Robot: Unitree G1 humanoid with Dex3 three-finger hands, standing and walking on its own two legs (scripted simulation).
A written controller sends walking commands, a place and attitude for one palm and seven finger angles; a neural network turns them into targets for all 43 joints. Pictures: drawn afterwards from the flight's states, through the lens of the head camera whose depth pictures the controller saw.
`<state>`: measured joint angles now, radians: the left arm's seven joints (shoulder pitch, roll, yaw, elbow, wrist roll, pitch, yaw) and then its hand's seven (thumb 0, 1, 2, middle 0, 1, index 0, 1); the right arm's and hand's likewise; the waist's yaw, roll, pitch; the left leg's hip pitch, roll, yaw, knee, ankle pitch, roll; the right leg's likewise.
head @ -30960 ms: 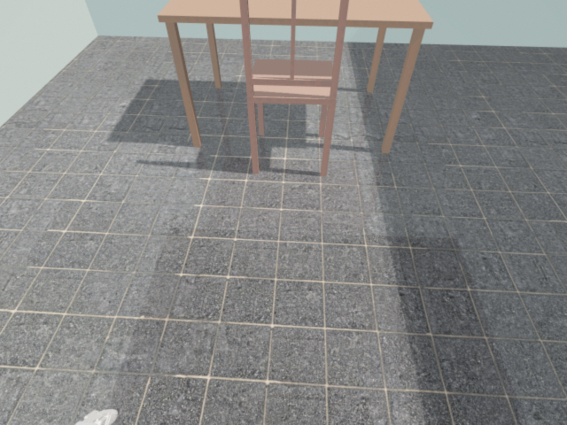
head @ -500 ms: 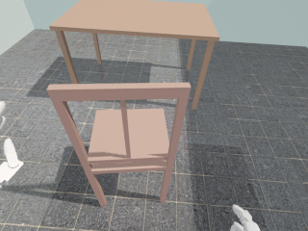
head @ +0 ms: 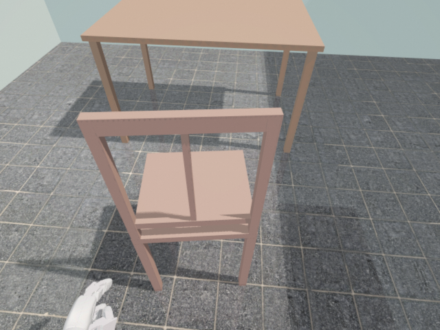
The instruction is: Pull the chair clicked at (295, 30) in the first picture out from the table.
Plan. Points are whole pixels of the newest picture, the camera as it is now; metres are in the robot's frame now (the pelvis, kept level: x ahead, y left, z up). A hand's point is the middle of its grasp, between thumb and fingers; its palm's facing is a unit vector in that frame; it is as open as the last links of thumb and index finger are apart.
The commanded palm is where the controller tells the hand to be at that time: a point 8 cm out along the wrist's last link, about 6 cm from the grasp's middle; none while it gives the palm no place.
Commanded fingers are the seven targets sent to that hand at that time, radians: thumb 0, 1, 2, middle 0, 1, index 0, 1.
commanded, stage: let the arm hang, fingers relaxed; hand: left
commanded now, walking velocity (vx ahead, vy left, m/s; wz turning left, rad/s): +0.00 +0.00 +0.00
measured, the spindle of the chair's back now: (189, 182) +0.47 +0.10 -0.04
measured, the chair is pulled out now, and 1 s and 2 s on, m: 0.70 0.70 0.70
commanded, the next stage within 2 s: look to check the result in 0.90 s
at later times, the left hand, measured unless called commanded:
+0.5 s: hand out of the picture -0.06 +0.14 -0.15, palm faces +0.06 -0.98 -0.21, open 7.3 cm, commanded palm none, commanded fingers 0.00 0.90 0.90 -0.20 -0.30 -0.20 -0.30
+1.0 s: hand out of the picture +0.04 +0.13 -0.15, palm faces +0.06 -0.98 -0.20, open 7.3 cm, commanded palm none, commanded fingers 0.00 0.90 0.90 -0.20 -0.30 -0.20 -0.30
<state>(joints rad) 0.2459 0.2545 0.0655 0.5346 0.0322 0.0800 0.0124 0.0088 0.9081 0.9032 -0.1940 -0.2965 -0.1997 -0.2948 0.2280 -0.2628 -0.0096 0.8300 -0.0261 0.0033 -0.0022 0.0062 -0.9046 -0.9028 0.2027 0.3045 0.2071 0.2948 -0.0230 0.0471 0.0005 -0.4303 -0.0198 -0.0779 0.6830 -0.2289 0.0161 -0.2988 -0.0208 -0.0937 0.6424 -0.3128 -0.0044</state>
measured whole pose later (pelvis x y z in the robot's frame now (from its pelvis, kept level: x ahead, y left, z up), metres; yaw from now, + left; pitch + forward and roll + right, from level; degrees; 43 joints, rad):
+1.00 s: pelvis +0.04 -0.04 +0.02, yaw +1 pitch -2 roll +0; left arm 0.31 0.14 0.00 1.05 0.00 0.01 0.03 0.01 0.92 0.90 -0.20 -0.30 -0.20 -0.30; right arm 0.33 -0.12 0.00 1.10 -0.01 0.00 -0.04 0.00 -0.91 -0.90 0.20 0.30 0.20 0.29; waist 0.00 0.02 0.06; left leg -0.27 0.01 -0.11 0.49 -0.19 -0.04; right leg -0.15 0.05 -0.06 0.47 -0.29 -0.06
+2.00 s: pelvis +0.05 -0.04 +0.02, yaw +1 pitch -1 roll +0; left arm 0.34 0.11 -0.01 1.07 0.00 0.01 0.03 0.01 0.91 0.90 -0.20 -0.30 -0.20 -0.30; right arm 0.32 -0.12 0.01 1.11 -0.01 -0.01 -0.05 0.00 -0.91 -0.90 0.20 0.30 0.20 0.29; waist 0.01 0.02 0.05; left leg -0.26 0.00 -0.11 0.47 -0.19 -0.03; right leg -0.15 0.03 -0.06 0.47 -0.30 -0.05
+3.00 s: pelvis +0.05 -0.04 +0.02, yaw +1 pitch -2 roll +0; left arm 0.35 0.12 0.00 1.06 0.00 0.01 0.03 0.01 0.91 0.90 -0.20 -0.30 -0.20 -0.30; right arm 0.32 -0.11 0.01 1.12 -0.01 -0.01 -0.05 0.00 -0.91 -0.90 0.20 0.30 0.20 0.29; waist 0.01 0.01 0.05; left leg -0.26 0.00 -0.11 0.48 -0.19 -0.03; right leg -0.14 0.04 -0.07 0.46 -0.30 -0.05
